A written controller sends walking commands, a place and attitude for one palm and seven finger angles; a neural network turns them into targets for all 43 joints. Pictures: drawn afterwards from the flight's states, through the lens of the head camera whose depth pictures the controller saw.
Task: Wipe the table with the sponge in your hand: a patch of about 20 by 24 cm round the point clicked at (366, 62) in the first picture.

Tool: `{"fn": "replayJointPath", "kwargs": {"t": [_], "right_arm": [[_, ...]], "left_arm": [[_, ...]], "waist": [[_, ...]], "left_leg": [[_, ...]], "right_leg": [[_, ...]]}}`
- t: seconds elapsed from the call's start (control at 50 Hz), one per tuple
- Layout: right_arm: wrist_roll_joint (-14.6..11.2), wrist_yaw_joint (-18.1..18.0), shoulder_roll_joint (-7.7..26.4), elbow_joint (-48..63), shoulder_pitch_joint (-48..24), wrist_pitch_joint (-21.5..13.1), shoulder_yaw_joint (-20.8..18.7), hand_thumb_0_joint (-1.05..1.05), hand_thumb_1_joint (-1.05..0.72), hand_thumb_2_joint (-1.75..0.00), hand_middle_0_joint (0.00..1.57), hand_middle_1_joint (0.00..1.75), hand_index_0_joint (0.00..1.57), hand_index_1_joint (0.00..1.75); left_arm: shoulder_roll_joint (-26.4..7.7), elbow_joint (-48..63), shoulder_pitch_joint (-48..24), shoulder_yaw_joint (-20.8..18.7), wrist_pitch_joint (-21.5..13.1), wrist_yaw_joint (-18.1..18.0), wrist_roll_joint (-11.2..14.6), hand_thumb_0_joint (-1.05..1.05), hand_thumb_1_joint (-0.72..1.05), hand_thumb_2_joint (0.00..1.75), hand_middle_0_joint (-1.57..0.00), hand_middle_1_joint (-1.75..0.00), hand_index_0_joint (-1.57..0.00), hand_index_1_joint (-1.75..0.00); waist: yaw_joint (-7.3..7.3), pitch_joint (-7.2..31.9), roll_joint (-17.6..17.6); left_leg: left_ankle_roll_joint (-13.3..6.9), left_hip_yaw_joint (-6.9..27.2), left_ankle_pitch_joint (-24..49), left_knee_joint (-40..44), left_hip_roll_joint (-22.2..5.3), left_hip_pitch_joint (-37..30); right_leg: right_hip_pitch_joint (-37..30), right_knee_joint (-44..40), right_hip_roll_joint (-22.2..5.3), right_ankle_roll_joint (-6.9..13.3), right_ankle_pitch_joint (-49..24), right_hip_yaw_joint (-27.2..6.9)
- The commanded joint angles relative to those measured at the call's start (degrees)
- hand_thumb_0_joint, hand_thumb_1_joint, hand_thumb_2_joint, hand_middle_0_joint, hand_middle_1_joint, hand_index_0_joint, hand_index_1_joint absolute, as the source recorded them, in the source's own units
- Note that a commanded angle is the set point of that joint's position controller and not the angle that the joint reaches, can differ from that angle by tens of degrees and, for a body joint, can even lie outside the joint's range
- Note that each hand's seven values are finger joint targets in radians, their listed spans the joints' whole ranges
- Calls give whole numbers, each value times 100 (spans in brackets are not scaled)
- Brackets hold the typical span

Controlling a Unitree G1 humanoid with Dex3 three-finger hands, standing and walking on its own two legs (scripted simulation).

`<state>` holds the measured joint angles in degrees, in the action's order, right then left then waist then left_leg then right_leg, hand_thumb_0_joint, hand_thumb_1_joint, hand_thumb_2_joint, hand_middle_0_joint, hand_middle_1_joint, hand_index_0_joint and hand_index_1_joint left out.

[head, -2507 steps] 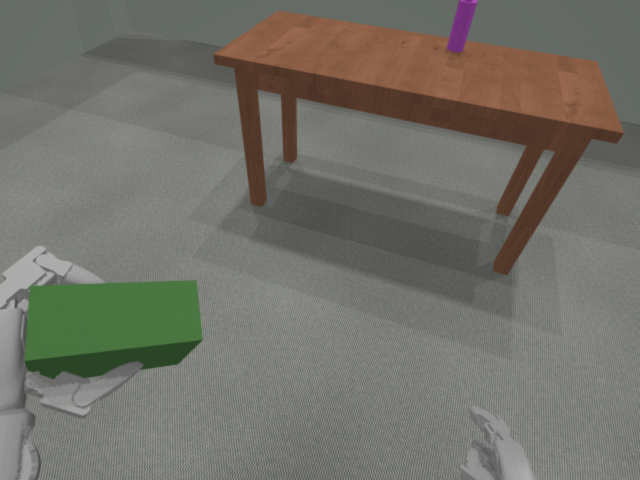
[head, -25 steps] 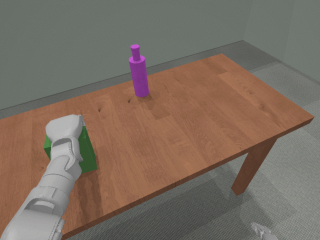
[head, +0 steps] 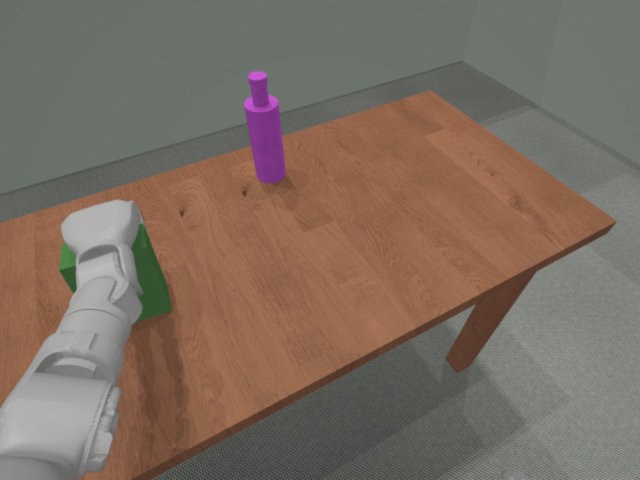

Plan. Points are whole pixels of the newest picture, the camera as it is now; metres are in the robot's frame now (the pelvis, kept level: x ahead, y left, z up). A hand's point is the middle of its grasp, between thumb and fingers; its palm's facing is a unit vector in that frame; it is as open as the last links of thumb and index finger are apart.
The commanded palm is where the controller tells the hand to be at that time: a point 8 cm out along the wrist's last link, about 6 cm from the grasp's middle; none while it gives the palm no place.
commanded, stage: slide back across to the first lane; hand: left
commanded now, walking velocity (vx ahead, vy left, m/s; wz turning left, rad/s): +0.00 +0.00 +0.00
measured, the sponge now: (126, 289) +0.38 +0.30 -0.01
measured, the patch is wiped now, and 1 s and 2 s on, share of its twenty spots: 1.00 1.00 1.00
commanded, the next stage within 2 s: wipe back along the first lane in 0.56 s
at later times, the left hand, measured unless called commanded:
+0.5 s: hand (80, 266) +0.38 +0.34 +0.06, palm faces -0.06 -0.05 -1.00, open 10.2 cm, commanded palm +0.34 +0.34 +0.11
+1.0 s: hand (61, 297) +0.33 +0.35 +0.05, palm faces -0.03 -0.05 -1.00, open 10.2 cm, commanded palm +0.30 +0.33 +0.09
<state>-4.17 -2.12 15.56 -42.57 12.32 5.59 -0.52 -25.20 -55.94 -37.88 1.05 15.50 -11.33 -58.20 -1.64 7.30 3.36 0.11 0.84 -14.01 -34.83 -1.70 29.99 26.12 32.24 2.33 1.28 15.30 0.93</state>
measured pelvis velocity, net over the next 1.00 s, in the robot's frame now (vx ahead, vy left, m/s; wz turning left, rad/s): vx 0.03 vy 0.01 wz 0.02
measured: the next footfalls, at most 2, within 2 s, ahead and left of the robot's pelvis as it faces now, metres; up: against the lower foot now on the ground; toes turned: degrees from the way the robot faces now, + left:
none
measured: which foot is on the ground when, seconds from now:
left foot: down 0.00-1.00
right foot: down 0.00-1.00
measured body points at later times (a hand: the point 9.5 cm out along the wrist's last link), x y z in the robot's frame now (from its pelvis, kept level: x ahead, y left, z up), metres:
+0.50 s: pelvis +0.02 +0.02 +0.01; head +0.03 +0.01 +0.46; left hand +0.38 +0.34 +0.11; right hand +0.19 -0.23 -0.10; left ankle +0.03 +0.12 -0.73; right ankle +0.00 -0.11 -0.73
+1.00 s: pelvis +0.03 +0.01 +0.01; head +0.04 +0.00 +0.46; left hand +0.33 +0.34 +0.11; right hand +0.22 -0.23 -0.10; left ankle +0.03 +0.12 -0.73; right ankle +0.00 -0.11 -0.73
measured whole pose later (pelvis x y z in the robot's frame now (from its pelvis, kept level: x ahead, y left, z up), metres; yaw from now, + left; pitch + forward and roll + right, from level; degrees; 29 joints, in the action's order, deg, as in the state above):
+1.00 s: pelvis +0.03 +0.01 +0.01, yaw +1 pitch +5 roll -2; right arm -4.0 -1.5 16.2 -39.1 7.7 6.1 -0.3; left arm -26.4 -25.9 -12.6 -0.2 16.9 -8.0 -55.8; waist 2.8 5.6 4.0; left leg -1.1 1.2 -15.8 -31.9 -0.1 21.1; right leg 16.0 27.4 0.9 0.2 16.5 1.3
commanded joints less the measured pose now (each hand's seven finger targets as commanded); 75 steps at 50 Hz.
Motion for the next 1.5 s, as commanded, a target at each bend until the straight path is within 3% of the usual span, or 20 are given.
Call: {"fn": "replayJointPath", "kwargs": {"t": [0.0,0.06,0.18,0.2,0.34,0.46,0.62,0.64,0.72,0.74,0.92,1.0,1.04,1.22,1.24,1.3,1.34,1.4,1.46,1.48], "right_arm": [[-6,-3,792,755,-373,-209,-264,0,-90,-90,20,30,20,30],[-11,12,789,797,-436,-217,-284,0,-90,-90,20,30,20,30],[-47,37,781,886,-611,-253,-269,0,-90,-90,20,30,20,30],[-57,26,803,875,-640,-246,-251,0,-90,-90,20,30,20,30],[-35,25,786,939,-680,-247,-264,0,-90,-90,20,30,20,30],[-3,34,800,1069,-821,-192,-257,0,-90,-90,20,30,20,30],[10,-1,838,1043,-952,-129,-200,0,-90,-90,20,30,20,30],[9,-10,836,1037,-969,-133,-202,0,-90,-90,20,30,20,30],[13,-1,796,1110,-959,-174,-230,0,-90,-90,20,30,20,30],[18,4,800,1113,-973,-188,-239,0,-90,-90,20,30,20,30],[20,39,806,1200,-1195,-234,-241,0,-90,-90,20,30,20,30],[18,26,817,1166,-1283,-242,-215,0,-90,-90,20,30,20,30],[15,30,796,1211,-1357,-268,-214,0,-90,-90,20,30,20,30],[14,21,721,1279,-1524,-310,-183,0,-90,-90,20,30,20,30],[17,14,749,1264,-1530,-310,-199,0,-90,-90,20,30,20,30],[17,9,705,1313,-1607,-319,-158,0,-90,-90,20,30,20,30],[25,-7,733,1277,-1639,-321,-162,0,-90,-90,20,30,20,30],[22,-9,687,1306,-1687,-340,-145,0,-90,-90,20,30,20,30],[23,18,649,1384,-1759,-362,-136,0,-90,-90,20,30,20,30],[20,12,643,1352,-1776,-368,-129,0,-90,-90,20,30,20,30]], "left_arm": [[-1858,760,-1453,-426,108,-237,-264,0,10,130,-120,-160,-120,-160],[-1964,1163,-1512,-466,92,-258,-372,0,10,130,-120,-160,-120,-160],[-1735,1410,-1073,-367,253,-166,-142,0,10,130,-120,-160,-120,-160],[-1889,1417,-1136,-455,274,-141,-137,0,10,130,-120,-160,-120,-160],[-1632,1806,-976,-210,190,100,-292,0,10,130,-120,-160,-120,-160],[-1675,2319,-152,-452,109,164,-140,0,10,130,-120,-160,-120,-160],[-2059,2618,-94,-645,216,299,-256,0,10,130,-120,-160,-120,-160],[-1947,2700,-259,-533,188,335,-260,0,10,130,-120,-160,-120,-160],[-1522,2832,590,-346,103,458,-142,0,10,130,-120,-160,-120,-160],[-1361,2965,612,-251,46,492,-67,0,10,130,-120,-160,-120,-160],[-1151,3516,1791,-333,143,413,166,0,10,130,-120,-160,-120,-160],[-1186,3514,1815,-325,269,391,121,0,10,130,-120,-160,-120,-160],[-1080,3778,1881,-230,292,396,116,0,10,130,-120,-160,-120,-160],[-672,3870,2419,8,381,383,172,0,10,130,-120,-160,-120,-160],[-813,3955,2334,-112,379,373,185,0,10,130,-120,-160,-120,-160],[-579,3994,2410,121,469,368,165,0,10,130,-120,-160,-120,-160],[-799,4095,2262,-38,498,365,136,0,10,130,-120,-160,-120,-160],[-555,4070,2448,150,547,389,119,0,10,130,-120,-160,-120,-160],[-392,4386,2823,240,534,395,184,0,10,130,-120,-160,-120,-160],[-382,4384,2683,277,547,395,170,0,10,130,-120,-160,-120,-160]], "waist": [[205,1489,-336],[247,1446,-15],[317,1335,-124],[312,1276,-216],[285,1346,80],[421,1415,-58],[399,1077,17],[322,1037,72],[433,1278,-15],[387,1370,-50],[506,1003,-352],[488,723,-333],[527,834,-123],[580,661,-377],[566,705,-377],[573,434,-273],[582,454,-259],[594,352,-355],[664,529,-148],[624,503,-306]], "left_leg": [[-282,-79,736,373,262,-823],[-293,-30,900,454,249,-1085],[-292,20,873,592,223,-1313],[-289,47,798,634,216,-1299],[-272,155,1232,628,188,-1702],[-282,135,1782,519,201,-1815],[-279,148,1760,574,255,-1786],[-285,157,1800,574,252,-1816],[-292,138,2021,475,250,-1973],[-295,120,2151,455,244,-2014],[-300,108,1933,481,272,-1804],[-295,105,1569,549,286,-1670],[-285,128,1603,596,291,-1752],[-276,149,1203,630,293,-1700],[-270,169,1165,653,277,-1715],[-274,152,983,686,297,-1649],[-278,179,924,725,296,-1699],[-274,170,884,716,313,-1685],[-268,172,970,722,307,-1763],[-269,196,951,716,300,-1784]], "right_leg": [[-889,-536,-64,107,-1153,-96],[-819,-537,-24,162,-1026,-11],[-827,-661,11,172,-803,56],[-833,-693,8,169,-732,55],[-762,-637,35,258,-960,140],[-1055,-603,20,261,-1605,121],[-1091,-675,-11,281,-1653,114],[-1067,-688,-12,283,-1667,114],[-1173,-659,-3,288,-1955,105],[-1262,-644,-10,280,-2167,98],[-1320,-650,-22,240,-2217,67],[-1228,-695,-22,245,-1852,51],[-1285,-682,-19,267,-1772,51],[-1166,-731,9,259,-1321,43],[-1196,-736,14,265,-1237,18],[-1067,-774,15,261,-994,38],[-1096,-823,19,278,-907,-11],[-1063,-817,24,270,-850,11],[-1188,-754,31,283,-902,16],[-1128,-777,37,274,-887,5]]}}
